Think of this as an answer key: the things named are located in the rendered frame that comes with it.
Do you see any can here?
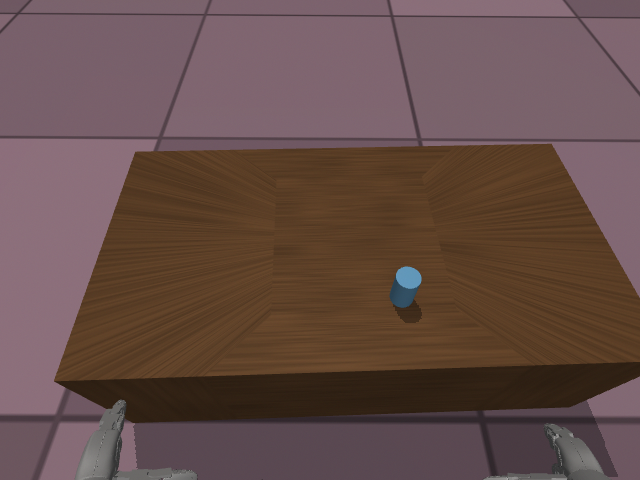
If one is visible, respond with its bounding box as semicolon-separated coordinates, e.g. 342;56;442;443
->
390;267;422;308

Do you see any right robot hand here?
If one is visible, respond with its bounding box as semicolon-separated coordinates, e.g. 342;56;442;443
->
483;423;604;480

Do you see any left robot hand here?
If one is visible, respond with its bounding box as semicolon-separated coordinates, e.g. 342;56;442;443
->
75;400;197;480

